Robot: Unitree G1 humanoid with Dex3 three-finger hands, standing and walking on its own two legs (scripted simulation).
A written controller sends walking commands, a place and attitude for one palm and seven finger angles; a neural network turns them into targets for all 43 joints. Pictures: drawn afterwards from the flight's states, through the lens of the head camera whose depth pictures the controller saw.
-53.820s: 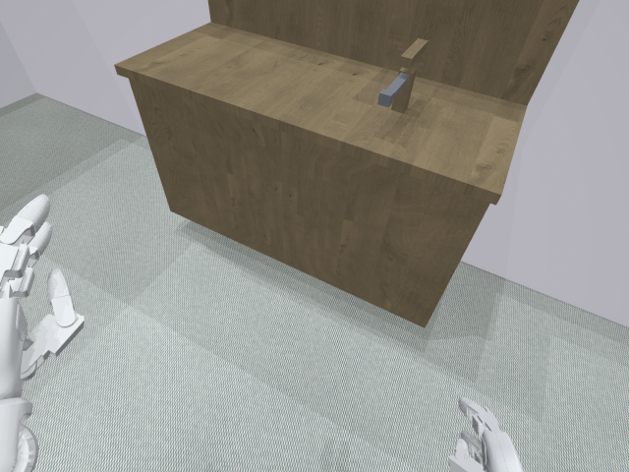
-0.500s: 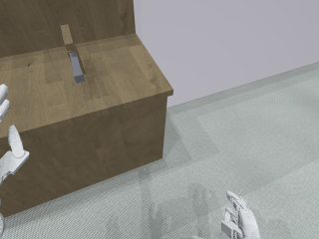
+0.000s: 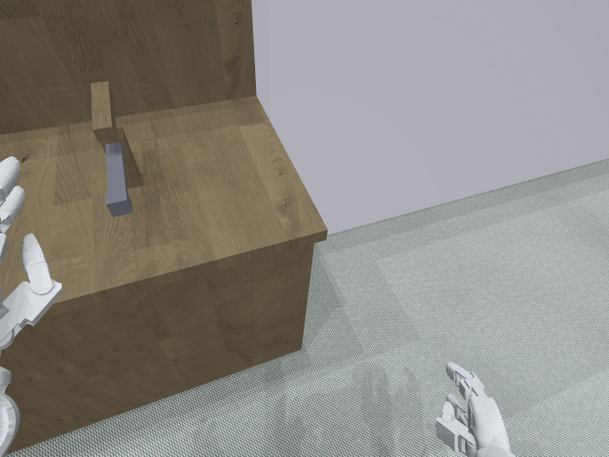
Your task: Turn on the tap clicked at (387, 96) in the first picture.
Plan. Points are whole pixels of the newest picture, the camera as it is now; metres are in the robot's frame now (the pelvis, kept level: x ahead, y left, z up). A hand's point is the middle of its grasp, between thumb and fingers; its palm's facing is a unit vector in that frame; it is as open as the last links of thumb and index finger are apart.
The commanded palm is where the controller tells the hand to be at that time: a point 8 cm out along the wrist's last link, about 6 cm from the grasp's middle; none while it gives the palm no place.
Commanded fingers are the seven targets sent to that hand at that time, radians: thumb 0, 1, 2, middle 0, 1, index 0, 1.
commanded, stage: come to a stop and stand still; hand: left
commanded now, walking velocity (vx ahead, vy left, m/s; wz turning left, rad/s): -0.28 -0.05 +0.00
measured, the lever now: (119, 203) +0.43 +0.30 +0.06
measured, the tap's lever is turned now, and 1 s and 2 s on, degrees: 0 0 0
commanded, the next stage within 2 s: look again from close up in 0.98 s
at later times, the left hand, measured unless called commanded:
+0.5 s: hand (84, 296) +0.23 +0.22 +0.17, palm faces +0.37 -0.82 -0.43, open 7.4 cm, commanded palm +0.17 +0.27 +0.18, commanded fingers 0.00 0.90 0.90 -0.20 -0.30 -0.20 -0.30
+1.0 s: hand (50, 307) +0.22 +0.25 +0.16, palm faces +0.39 -0.83 -0.40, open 7.4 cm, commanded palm +0.16 +0.28 +0.18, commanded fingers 0.00 0.90 0.90 -0.20 -0.30 -0.20 -0.30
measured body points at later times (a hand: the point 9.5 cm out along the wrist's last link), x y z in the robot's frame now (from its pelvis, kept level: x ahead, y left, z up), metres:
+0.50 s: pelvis +0.02 -0.01 +0.00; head +0.04 -0.01 +0.45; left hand +0.20 +0.26 +0.19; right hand +0.20 -0.27 -0.07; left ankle +0.02 +0.10 -0.73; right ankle +0.05 -0.12 -0.73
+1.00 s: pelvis +0.00 +0.00 +0.01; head +0.00 +0.01 +0.46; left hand +0.19 +0.29 +0.18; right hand +0.14 -0.23 -0.08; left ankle +0.02 +0.10 -0.73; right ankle +0.05 -0.12 -0.73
